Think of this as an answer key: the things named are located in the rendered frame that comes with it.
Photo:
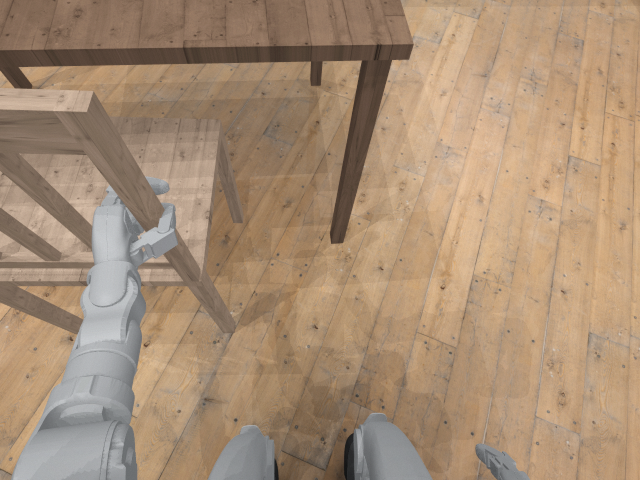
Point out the left robot forearm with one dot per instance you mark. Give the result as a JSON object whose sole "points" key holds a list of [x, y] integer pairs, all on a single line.
{"points": [[98, 379]]}

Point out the chair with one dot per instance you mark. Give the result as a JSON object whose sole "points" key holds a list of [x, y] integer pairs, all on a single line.
{"points": [[59, 152]]}

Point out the robot left shin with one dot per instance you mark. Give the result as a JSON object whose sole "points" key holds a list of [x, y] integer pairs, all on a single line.
{"points": [[250, 429]]}

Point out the left robot thigh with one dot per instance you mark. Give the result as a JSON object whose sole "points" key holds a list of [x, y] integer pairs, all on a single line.
{"points": [[248, 456]]}

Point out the right robot hand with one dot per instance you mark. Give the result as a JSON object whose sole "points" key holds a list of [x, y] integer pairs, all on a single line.
{"points": [[501, 465]]}

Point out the table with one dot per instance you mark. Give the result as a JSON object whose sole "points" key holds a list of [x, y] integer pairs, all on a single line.
{"points": [[45, 33]]}

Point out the left robot hand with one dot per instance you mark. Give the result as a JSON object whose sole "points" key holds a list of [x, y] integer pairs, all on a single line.
{"points": [[114, 229]]}

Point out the robot left upper arm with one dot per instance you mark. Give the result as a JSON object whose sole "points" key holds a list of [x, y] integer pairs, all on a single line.
{"points": [[94, 451]]}

